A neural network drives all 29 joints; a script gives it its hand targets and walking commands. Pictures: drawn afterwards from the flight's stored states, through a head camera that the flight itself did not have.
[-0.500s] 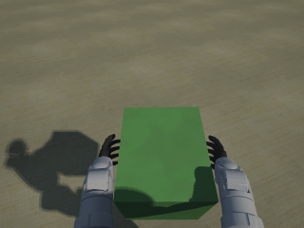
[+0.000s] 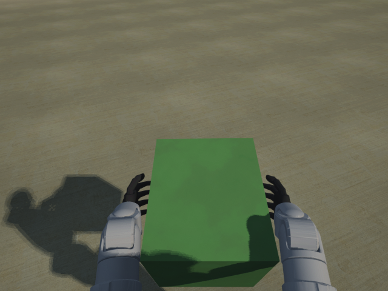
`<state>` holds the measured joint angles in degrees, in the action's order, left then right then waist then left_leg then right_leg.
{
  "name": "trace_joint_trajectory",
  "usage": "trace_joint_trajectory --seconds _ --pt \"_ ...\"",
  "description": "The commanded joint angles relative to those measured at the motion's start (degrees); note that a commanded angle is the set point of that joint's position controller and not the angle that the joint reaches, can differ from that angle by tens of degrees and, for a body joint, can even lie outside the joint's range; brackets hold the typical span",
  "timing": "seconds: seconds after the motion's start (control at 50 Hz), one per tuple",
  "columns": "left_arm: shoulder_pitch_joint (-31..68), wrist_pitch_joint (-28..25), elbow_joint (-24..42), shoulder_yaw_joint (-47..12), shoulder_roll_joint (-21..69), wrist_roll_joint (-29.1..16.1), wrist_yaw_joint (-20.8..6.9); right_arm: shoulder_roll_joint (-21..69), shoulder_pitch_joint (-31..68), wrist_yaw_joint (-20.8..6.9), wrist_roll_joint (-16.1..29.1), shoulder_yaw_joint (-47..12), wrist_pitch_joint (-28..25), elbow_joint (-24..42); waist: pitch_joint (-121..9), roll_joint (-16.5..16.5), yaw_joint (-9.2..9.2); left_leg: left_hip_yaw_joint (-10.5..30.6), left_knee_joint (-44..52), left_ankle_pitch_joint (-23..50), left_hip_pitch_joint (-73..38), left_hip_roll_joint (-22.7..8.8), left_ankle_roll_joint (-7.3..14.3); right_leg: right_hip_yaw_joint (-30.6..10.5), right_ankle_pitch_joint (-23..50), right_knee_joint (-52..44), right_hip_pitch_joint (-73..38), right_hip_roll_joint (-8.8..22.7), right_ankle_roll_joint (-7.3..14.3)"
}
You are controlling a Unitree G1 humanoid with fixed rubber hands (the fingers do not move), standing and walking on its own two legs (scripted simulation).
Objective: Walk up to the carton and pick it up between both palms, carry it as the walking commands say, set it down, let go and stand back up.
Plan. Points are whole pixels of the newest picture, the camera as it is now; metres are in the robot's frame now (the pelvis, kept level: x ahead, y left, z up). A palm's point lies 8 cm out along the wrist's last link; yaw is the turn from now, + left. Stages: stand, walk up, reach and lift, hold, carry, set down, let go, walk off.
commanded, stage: reach and lift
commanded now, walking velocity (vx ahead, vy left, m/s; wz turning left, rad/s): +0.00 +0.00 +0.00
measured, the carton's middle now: (205, 213) +0.32 +0.00 -0.01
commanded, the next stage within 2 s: hold in 0.68 s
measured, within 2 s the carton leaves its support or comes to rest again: neither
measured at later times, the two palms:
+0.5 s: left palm (134, 209) +0.30 +0.15 +0.04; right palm (281, 213) +0.29 -0.16 +0.03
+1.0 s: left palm (132, 217) +0.28 +0.15 +0.03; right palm (282, 216) +0.28 -0.16 +0.04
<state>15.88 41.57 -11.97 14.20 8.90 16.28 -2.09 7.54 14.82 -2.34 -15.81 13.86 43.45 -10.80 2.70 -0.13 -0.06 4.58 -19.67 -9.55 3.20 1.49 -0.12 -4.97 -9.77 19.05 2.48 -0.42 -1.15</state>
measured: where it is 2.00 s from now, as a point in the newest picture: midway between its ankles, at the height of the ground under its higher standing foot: outside the picture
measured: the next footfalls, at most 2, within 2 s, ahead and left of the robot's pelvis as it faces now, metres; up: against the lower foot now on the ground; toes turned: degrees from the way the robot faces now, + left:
none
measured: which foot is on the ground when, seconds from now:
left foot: down 0.00-1.00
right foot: down 0.00-1.00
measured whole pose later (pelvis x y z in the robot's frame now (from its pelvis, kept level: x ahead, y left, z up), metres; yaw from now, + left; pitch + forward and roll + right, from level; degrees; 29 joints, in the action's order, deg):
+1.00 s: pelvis +0.01 -0.01 +0.00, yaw +0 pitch -7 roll +0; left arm 10.2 42.8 -7.3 10.5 7.8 15.5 -2.3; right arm 7.7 9.6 -1.4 -14.8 10.5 44.9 -6.0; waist 4.2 0.3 -0.6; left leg 4.6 -18.6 -9.9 1.3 0.9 -0.4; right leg -5.0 -9.9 17.9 0.7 -1.0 -0.7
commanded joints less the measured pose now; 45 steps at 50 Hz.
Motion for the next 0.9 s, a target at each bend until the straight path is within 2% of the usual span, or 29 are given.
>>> trace_joint_trajectory --seconds 0.0,0.02,0.06,0.1,0.12,0.14,0.18,0.2,0.26,0.28,0.3,0.34,0.36,0.38,0.4,0.42,0.46,0.56,0.58,0.66,0.68,0.72,0.74,0.76,0.78,0.82,0.84,0.86,0.88 --pt "26.51 -0.2 -1.14 -30.07 49.55 -12.12 -11.93 46.18 33.14 -11.72 11.46 -28.53 -2.39 1.11 -13.67 1.65 1.07 -1.76 2.57 4.31 -6.24 3.91 -1.04 2.0 1.99 -3.09 0.29 -4.88 1.37" --pt "30.09 -0.77 0.96 -31.33 49.29 -13.48 -12.2 47.25 35.65 -12.1 13.73 -30.58 -3.08 3.02 -13.24 -1.83 0.67 -2.28 2.41 -0.02 -3.81 4.44 -1.09 1.24 -0.82 -2.96 -0.71 -4.51 1.48" --pt "24.99 -0.49 0.11 -31.91 49.31 -12.93 -11.73 50.28 30.89 -12.11 14.64 -31.64 -2.6 1.5 -13.6 -2.82 -1.02 -3.08 2.1 5.51 -6.14 4.48 -1.19 1.31 4.08 -3.67 -0.17 -3.72 1.94" --pt "25.1 0.09 -2.73 -27.32 47.13 -11.97 -12.45 47.73 35.98 -11.62 13.72 -30.91 -2.23 3.28 -8.24 2.65 -1.05 -3.33 3.01 0.27 -2.03 4.56 -0.51 1.53 -2.42 -4.44 0.2 -4.46 0.35" --pt "22.76 -0.78 -3.54 -28.32 49.54 -12.11 -12.72 48.74 37.19 -11.46 13.79 -32.93 -2.97 6.72 -11.07 5.3 -1.23 -2.63 2.22 4.1 -5.19 4.63 0.03 1.79 1.66 -4.2 0.13 -4.71 0.26" --pt "26.72 -1.35 -0.42 -28.14 46.36 -12.5 -12.65 48.45 34.84 -11.84 14.16 -31.06 -2.69 2.8 -10.67 3.64 -1.54 -2.23 3.24 1.82 -1.6 4.05 0.01 1.71 0.4 -3.5 -1.63 -5.22 0.12" --pt "26.43 -0.96 0.49 -33.21 51.94 -15.43 -12.6 48.4 33.77 -11.75 15.2 -34.75 -3.14 6.75 -14.71 -0.16 0.28 -2.13 1.87 8.9 -7.07 4.24 -0.89 1.86 6.98 -2.94 -1.09 -4.93 1.29" --pt "27.16 -1.54 5.16 -34.69 49.83 -14.27 -12.1 48.87 34.77 -11.39 14.97 -34.02 -3.73 8.25 -20.19 0.9 -0.4 -1.76 1.2 10.5 -7.9 3.93 -1.07 1.79 8.88 -1.96 -3.16 -5.21 0.85" --pt "22.37 -0.18 1.0 -30.63 47.94 -11.9 -11.56 46.3 34.27 -10.72 14.9 -33.46 -3.21 9.84 -16.65 -1.35 -2.24 -3.37 2.22 9.53 -4.93 4.9 -1.14 1.49 8.75 -2.66 -5.24 -5.22 0.24" --pt "23.61 -0.59 3.86 -33.14 48.33 -13.99 -10.97 48.87 27.75 -11.0 15.19 -33.58 -2.75 4.55 -16.95 -1.37 0.01 -2.15 2.09 10.76 -7.46 4.08 -0.84 1.4 10.41 -2.39 -2.87 -4.74 1.06" --pt "25.52 -1.7 7.43 -34.97 49.59 -15.31 -11.23 50.34 30.5 -11.54 16.6 -35.91 -3.28 8.9 -19.2 -0.19 -0.9 -1.62 1.79 10.98 -8.45 3.98 -0.6 1.01 9.1 -1.89 -2.12 -5.09 0.88" --pt "26.46 -0.79 8.81 -35.09 47.66 -15.64 -10.6 46.04 25.37 -10.59 13.42 -31.25 -2.35 5.84 -14.94 -2.93 0.79 -1.88 1.86 12.08 -7.46 3.67 -1.39 1.53 9.28 -2.38 -0.66 -5.61 1.6" --pt "22.09 -0.33 4.52 -34.02 46.91 -13.66 -10.8 45.16 28.25 -10.48 14.09 -33.0 -3.32 8.18 -13.02 -0.97 0.42 -1.36 1.8 10.88 -5.62 3.76 -1.1 1.47 8.97 -2.5 -1.87 -5.0 1.15" --pt "20.62 0.11 4.77 -33.78 47.0 -13.92 -10.69 45.03 26.05 -10.25 14.49 -33.25 -2.74 8.15 -11.45 -3.37 -0.07 -2.69 2.66 10.44 -4.51 4.31 -1.39 1.88 9.42 -3.02 -3.08 -5.17 1.31" --pt "23.26 -0.16 5.17 -32.8 46.35 -13.58 -11.03 44.4 23.71 -10.76 13.29 -31.12 -1.92 4.94 -13.07 -2.08 0.41 -2.4 3.11 10.81 -6.18 4.34 -1.41 1.95 8.44 -3.95 -2.35 -5.9 1.26" --pt "18.84 -0.16 3.36 -32.71 48.19 -14.08 -11.46 47.15 30.53 -10.54 15.88 -35.83 -2.67 12.0 -14.23 3.64 -1.01 -2.54 1.62 7.77 -7.49 4.5 -0.2 1.35 5.56 -3.89 -1.69 -5.06 -0.01" --pt "18.9 -0.75 5.99 -32.1 46.18 -13.49 -10.98 44.62 25.61 -10.2 14.13 -33.5 -2.65 10.51 -12.65 -0.31 -0.23 -2.18 2.64 11.44 -5.53 4.41 -0.5 1.67 9.69 -2.96 -2.97 -5.09 0.7" --pt "15.73 -1.23 10.82 -36.63 48.18 -16.1 -10.65 45.91 25.21 -9.93 16.78 -39.94 -3.28 18.43 -18.52 3.29 -0.78 -1.26 0.56 23.06 -11.16 4.36 -0.53 1.19 20.55 -2.17 -2.03 -5.16 -0.45" --pt "14.71 -0.45 9.91 -35.61 46.52 -14.97 -10.37 45.6 23.09 -9.43 16.47 -38.43 -2.2 16.61 -20.28 0.03 -2.04 -2.01 1.5 22.01 -8.02 4.68 -0.61 0.98 19.93 -2.21 -7.02 -5.54 -0.22" --pt "15.67 0.26 4.57 -30.55 41.72 -11.42 -9.83 41.9 22.23 -9.45 13.85 -32.67 -1.93 8.33 -7.8 -2.58 -0.87 -1.94 3.32 8.73 -3.79 4.79 -0.56 1.39 7.57 -3.79 -1.3 -4.84 0.89" --pt "15.62 -0.43 8.37 -34.05 43.97 -13.1 -9.86 42.25 22.57 -9.63 13.65 -34.42 -2.48 12.46 -11.03 2.21 0.73 -1.42 2.94 13.6 -7.14 4.37 -0.72 1.9 10.83 -3.82 -2.77 -5.89 0.56" --pt "21.47 -1.02 11.94 -36.85 46.65 -16.15 -10.95 44.75 21.73 -9.78 14.16 -33.84 -3.05 11.0 -16.52 -3.06 0.68 -2.13 1.66 14.61 -10.32 4.59 -1.26 1.11 11.3 -3.28 -0.75 -5.57 1.13" --pt "17.63 -0.12 8.63 -35.1 45.55 -14.76 -10.63 44.36 22.05 -9.62 14.73 -34.76 -2.32 11.47 -13.64 -2.33 0.41 -2.08 2.61 12.46 -7.39 4.18 -0.94 1.91 10.17 -3.25 -2.73 -5.16 0.97" --pt "20.8 -0.63 9.04 -33.98 43.38 -14.22 -10.71 44.13 27.08 -9.44 13.88 -33.31 -2.7 11.53 -15.18 2.37 -0.93 -2.56 1.99 9.56 -7.04 4.72 -0.47 1.69 7.56 -3.23 -2.5 -5.41 0.08" --pt "15.84 -0.19 7.37 -33.84 44.52 -13.55 -10.62 43.56 25.48 -9.7 14.79 -34.98 -2.67 13.16 -14.1 -1.15 -1.24 -2.58 2.15 9.4 -5.48 5.1 -0.38 1.53 8.52 -3.29 -3.13 -5.01 0.52" --pt "18.16 -0.42 10.95 -35.57 45.84 -15.58 -10.79 44.88 23.29 -9.57 15.55 -36.26 -2.27 13.86 -13.28 -1.41 -0.64 -2.44 2.07 13.07 -6.87 4.97 -0.77 2.24 12.43 -2.82 -2.32 -5.2 0.34" --pt "15.44 -0.36 8.04 -33.55 44.89 -13.94 -10.7 44.16 25.82 -9.95 14.98 -36.31 -1.96 13.99 -13.83 5.5 -1.98 -1.26 1.91 14.82 -7.52 4.19 -0.08 2.24 12.31 -2.67 -2.15 -5.86 -0.32" --pt "17.68 -0.44 11.1 -36.39 45.98 -15.36 -10.96 46.85 25.14 -9.91 16.34 -37.73 -2.2 15.07 -16.37 0.86 -1.24 -2.49 1.8 11.22 -6.12 5.65 -0.41 1.49 10.71 -3.45 -5.63 -5.26 -0.25" --pt "16.6 -0.16 8.71 -32.94 42.41 -13.92 -10.6 44.38 21.28 -9.75 14.35 -35.37 -0.97 9.41 -12.64 1.55 -0.9 -2.21 2.68 10.36 -5.33 4.95 -0.01 1.46 10.01 -3.49 -3.59 -4.89 -0.07"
